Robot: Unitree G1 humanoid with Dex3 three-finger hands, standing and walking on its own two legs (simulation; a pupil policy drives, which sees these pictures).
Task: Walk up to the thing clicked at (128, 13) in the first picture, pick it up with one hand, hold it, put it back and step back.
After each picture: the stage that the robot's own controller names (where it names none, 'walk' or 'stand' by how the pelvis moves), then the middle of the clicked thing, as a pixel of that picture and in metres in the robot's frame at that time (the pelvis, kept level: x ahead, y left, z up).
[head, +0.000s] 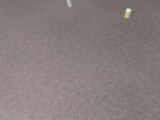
stand; (127, 13) +2.06 -0.69 -0.72
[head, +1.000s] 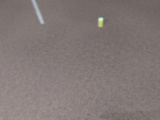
walk; (100, 22) +2.01 -0.18 -0.69
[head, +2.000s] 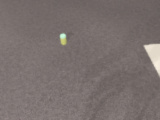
walk; (63, 39) +1.41 +0.25 -0.71
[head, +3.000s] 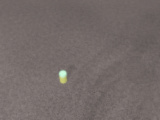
walk; (63, 77) +0.89 +0.20 -0.70
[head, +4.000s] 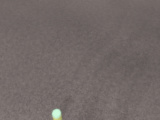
walk; (57, 116) +0.52 +0.19 -0.70
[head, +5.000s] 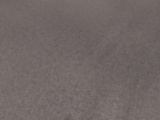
stand; out of the picture +0.33 +0.20 -0.70
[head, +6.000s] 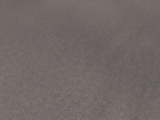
stand; out of the picture +0.33 +0.16 -0.72
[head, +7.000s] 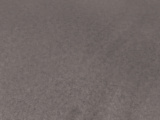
stand; out of the picture +0.36 +0.13 -0.71
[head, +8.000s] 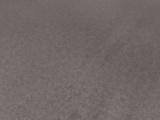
stand; out of the picture +0.37 +0.14 -0.72
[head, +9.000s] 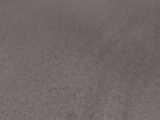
stand; out of the picture +0.36 +0.18 -0.71
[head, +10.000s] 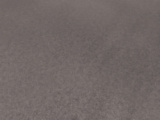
stand; out of the picture +0.36 +0.15 -0.72
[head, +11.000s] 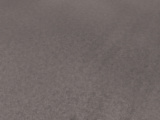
stand; out of the picture +0.37 +0.16 -0.72
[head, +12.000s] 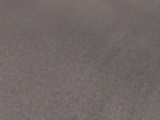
stand; out of the picture +0.37 +0.15 -0.72
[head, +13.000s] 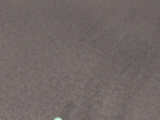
go down; out of the picture +0.39 +0.15 -0.70
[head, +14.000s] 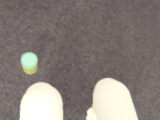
go down; (29, 64) +0.46 +0.18 -0.28
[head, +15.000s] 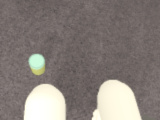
close in; (37, 65) +0.46 +0.16 -0.29
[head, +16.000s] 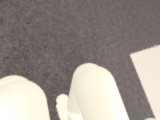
close in; out of the picture +0.45 +0.20 -0.23
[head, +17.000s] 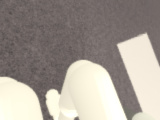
close; out of the picture +0.44 +0.22 -0.23
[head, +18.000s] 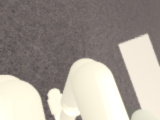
lift; out of the picture +0.42 +0.21 -0.23
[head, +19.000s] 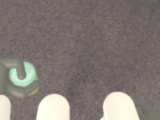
lift; (26, 79) +0.34 +0.19 -0.05
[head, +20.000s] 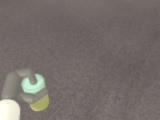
hold; (36, 93) +0.32 +0.16 +0.03
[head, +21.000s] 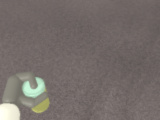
hold; (37, 95) +0.32 +0.17 +0.01
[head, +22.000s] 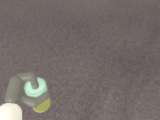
crouch; (38, 95) +0.32 +0.16 +0.00
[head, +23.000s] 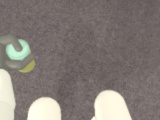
crouch; (22, 57) +0.44 +0.18 -0.08
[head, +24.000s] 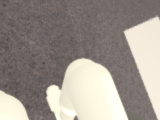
lower; out of the picture +0.47 +0.24 -0.23
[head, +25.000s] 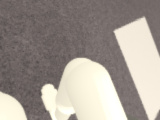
lower; out of the picture +0.48 +0.25 -0.24
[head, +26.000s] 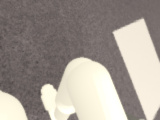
lower; out of the picture +0.47 +0.25 -0.24
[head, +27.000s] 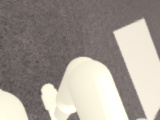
lower; out of the picture +0.47 +0.24 -0.24
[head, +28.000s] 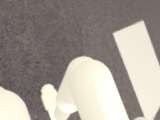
loosen; out of the picture +0.46 +0.22 -0.24
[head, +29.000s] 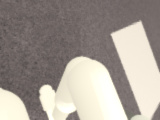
withdraw; out of the picture +0.45 +0.22 -0.25
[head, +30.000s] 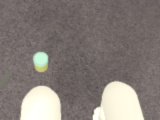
walk; (41, 62) +0.48 +0.16 -0.32
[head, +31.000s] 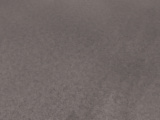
stand; out of the picture +0.39 +0.13 -0.66
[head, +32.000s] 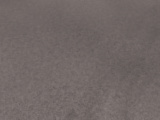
stand; out of the picture +0.40 +0.14 -0.67
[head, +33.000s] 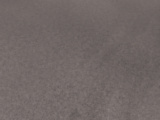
stand; out of the picture +0.40 +0.14 -0.69
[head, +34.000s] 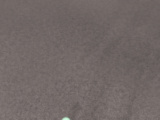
walk; out of the picture +0.42 +0.13 -0.71
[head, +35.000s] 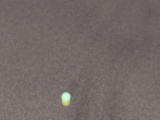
walk; (66, 99) +0.55 +0.09 -0.71
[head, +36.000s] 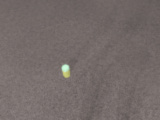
walk; (66, 71) +0.85 +0.21 -0.70
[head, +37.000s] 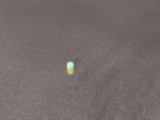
stand; (70, 68) +1.04 +0.14 -0.71
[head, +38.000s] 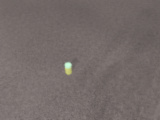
stand; (68, 68) +1.03 +0.15 -0.72
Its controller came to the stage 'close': yes
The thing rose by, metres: 0.73
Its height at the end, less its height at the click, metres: +0.00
